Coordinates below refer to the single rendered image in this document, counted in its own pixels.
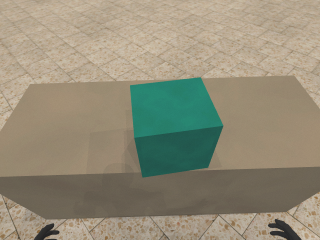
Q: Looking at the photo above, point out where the pedestal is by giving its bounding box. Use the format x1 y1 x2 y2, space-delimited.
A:
0 75 320 220

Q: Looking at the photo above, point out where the carton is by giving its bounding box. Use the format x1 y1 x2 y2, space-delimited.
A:
130 77 223 178

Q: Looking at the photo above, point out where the robot left hand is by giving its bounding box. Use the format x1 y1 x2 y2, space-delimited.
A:
34 223 60 240

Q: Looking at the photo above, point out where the robot right hand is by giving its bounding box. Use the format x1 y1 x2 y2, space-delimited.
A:
268 219 302 240

